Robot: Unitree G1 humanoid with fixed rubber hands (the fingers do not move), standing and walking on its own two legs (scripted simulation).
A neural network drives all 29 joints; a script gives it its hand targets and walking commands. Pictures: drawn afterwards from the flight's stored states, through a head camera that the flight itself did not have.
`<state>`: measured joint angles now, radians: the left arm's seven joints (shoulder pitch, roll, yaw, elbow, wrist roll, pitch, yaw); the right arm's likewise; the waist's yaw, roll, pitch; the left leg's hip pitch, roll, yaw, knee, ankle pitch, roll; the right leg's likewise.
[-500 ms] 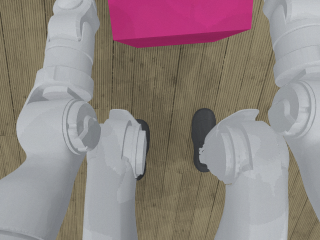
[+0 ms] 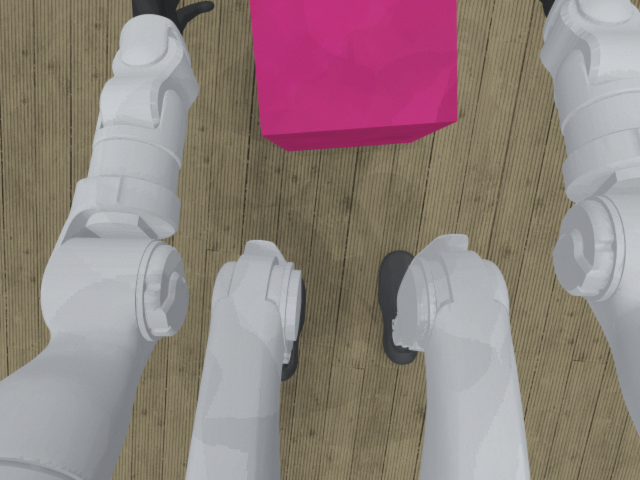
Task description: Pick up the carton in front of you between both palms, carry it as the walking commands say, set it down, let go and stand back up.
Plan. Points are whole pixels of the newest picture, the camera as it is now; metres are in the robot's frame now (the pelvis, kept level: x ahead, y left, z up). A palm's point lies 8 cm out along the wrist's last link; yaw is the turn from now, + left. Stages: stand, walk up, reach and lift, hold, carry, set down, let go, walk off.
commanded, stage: set down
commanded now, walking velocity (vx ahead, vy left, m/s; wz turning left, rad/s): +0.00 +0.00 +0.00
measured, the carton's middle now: (348, 63) +0.54 -0.03 -0.29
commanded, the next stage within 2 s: let go in 0.74 s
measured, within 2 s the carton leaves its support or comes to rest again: neither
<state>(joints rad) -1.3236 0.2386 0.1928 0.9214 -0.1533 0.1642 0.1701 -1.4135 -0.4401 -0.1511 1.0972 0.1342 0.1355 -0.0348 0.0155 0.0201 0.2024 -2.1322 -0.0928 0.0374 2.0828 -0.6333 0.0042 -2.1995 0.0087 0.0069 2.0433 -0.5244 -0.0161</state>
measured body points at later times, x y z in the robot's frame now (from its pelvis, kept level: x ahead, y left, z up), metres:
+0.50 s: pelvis +0.02 -0.01 +0.13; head +0.34 -0.04 +0.44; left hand +0.56 +0.17 +0.03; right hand +0.57 -0.24 +0.02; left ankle +0.09 +0.10 -0.38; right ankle +0.12 -0.11 -0.38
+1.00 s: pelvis +0.05 -0.01 +0.27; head +0.34 -0.04 +0.61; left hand +0.51 +0.18 +0.14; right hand +0.51 -0.25 +0.14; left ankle +0.09 +0.10 -0.38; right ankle +0.12 -0.11 -0.38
